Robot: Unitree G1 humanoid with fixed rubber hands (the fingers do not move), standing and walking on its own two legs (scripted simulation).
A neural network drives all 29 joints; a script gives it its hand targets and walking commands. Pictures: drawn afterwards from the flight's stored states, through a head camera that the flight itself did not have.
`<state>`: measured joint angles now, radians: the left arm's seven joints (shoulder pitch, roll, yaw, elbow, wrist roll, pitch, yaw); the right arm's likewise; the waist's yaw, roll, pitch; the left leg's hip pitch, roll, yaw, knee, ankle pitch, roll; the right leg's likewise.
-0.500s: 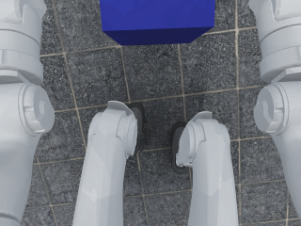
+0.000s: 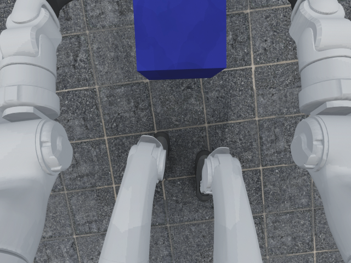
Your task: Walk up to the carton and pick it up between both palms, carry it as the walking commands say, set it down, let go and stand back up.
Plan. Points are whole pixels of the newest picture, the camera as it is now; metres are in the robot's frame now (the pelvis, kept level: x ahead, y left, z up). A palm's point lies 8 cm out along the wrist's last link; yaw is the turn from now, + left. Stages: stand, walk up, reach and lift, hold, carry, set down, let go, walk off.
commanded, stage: set down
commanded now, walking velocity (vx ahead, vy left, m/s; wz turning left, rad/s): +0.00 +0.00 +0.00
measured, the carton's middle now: (179, 32) +0.60 +0.07 -0.42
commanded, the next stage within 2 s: let go in 0.50 s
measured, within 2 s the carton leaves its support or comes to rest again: neither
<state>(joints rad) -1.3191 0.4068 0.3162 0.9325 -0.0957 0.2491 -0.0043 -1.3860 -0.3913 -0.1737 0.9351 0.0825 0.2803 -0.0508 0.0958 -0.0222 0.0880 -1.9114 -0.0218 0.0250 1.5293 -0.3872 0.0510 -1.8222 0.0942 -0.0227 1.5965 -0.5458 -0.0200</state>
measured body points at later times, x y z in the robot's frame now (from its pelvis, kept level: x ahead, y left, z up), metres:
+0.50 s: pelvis +0.03 +0.00 +0.12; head +0.34 +0.04 +0.44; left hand +0.53 +0.29 +0.02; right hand +0.60 -0.13 +0.02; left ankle +0.12 +0.09 -0.51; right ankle +0.07 -0.10 -0.51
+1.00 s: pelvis +0.08 +0.01 +0.19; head +0.28 +0.02 +0.59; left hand +0.39 +0.28 +0.09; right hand +0.45 -0.18 +0.08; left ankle +0.12 +0.09 -0.51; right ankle +0.07 -0.10 -0.51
